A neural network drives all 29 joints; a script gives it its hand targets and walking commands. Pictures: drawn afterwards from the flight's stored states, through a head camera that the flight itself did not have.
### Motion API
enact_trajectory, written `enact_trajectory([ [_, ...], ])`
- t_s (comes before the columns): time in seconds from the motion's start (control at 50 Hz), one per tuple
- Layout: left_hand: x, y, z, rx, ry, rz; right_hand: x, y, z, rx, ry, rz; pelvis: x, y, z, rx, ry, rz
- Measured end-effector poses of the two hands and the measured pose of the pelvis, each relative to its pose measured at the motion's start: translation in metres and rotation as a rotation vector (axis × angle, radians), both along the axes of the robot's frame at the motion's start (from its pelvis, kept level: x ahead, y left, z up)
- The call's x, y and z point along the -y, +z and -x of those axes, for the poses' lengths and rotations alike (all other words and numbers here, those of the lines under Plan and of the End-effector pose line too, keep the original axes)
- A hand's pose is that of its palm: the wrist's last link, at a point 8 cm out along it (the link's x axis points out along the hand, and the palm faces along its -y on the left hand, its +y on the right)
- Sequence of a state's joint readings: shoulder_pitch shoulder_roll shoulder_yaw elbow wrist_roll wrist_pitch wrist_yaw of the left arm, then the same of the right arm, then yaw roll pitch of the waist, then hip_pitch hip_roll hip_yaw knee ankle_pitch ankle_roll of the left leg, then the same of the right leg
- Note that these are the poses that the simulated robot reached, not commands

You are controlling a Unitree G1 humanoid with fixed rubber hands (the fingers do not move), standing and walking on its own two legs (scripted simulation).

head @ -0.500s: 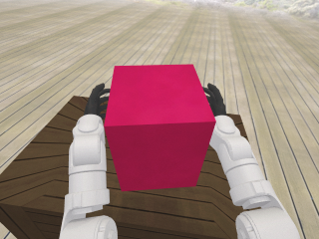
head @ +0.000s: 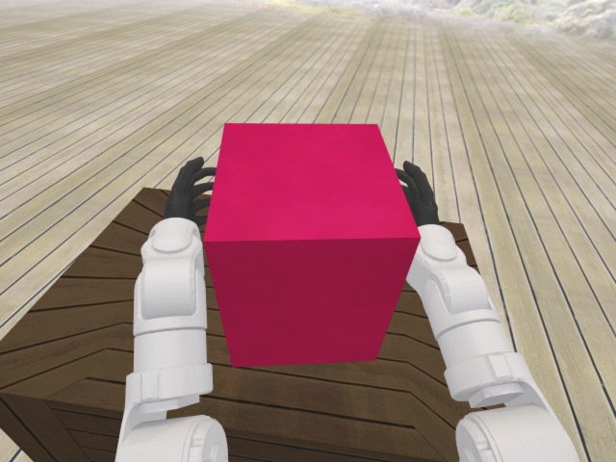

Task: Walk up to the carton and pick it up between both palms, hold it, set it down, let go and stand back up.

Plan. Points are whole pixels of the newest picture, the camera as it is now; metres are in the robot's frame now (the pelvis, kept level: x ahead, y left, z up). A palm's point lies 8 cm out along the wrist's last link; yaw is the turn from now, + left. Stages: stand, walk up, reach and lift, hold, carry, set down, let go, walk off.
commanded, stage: hold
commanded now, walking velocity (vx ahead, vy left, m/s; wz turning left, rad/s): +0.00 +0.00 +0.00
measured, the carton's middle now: (303, 247) +0.38 +0.01 +0.15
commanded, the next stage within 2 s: set down in 0.30 s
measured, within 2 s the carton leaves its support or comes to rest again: neither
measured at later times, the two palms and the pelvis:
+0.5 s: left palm (180, 220) +0.37 +0.16 +0.20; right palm (416, 228) +0.36 -0.14 +0.20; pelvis +0.00 +0.00 +0.00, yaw +1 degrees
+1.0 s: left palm (199, 246) +0.39 +0.15 +0.14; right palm (411, 256) +0.37 -0.15 +0.14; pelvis +0.03 +0.02 +0.00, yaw +1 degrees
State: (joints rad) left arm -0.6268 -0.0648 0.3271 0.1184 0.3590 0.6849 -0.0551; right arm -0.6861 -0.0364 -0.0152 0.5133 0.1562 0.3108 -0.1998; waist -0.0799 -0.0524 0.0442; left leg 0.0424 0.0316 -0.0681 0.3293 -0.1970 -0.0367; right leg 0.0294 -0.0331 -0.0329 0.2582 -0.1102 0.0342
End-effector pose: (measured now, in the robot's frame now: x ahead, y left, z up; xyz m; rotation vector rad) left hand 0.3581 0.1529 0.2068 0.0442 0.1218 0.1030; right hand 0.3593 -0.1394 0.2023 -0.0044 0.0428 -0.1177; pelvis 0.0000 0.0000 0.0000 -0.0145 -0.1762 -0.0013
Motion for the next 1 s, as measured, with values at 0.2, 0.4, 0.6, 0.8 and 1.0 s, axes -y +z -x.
enact_trajectory([
  [0.2, 0.001, -0.013, -0.003, -0.063, 0.001, -0.005, 0.002, -0.012, -0.003, -0.059, 0.0, 0.003, 0.002, 0.0, 0.005, -0.008, 0.001, -0.003],
  [0.4, -0.004, 0.002, -0.004, 0.011, 0.008, -0.014, -0.004, 0.003, -0.006, 0.013, 0.007, 0.005, 0.0, 0.0, 0.0, -0.007, 0.027, 0.001],
  [0.6, -0.005, -0.007, -0.01, 0.059, -0.049, -0.029, -0.004, -0.016, 0.003, 0.081, -0.048, 0.008, -0.012, 0.0, -0.007, 0.027, 0.012, -0.003],
  [0.8, -0.001, -0.051, -0.021, -0.018, -0.08, -0.047, -0.003, -0.059, -0.002, 0.051, -0.059, 0.023, -0.021, 0.0, -0.015, 0.014, 0.009, -0.003],
  [1.0, 0.008, -0.063, -0.03, -0.02, -0.075, -0.047, 0.006, -0.064, -0.012, 0.056, -0.056, 0.033, -0.016, 0.0, -0.029, 0.002, 0.018, 0.007],
])
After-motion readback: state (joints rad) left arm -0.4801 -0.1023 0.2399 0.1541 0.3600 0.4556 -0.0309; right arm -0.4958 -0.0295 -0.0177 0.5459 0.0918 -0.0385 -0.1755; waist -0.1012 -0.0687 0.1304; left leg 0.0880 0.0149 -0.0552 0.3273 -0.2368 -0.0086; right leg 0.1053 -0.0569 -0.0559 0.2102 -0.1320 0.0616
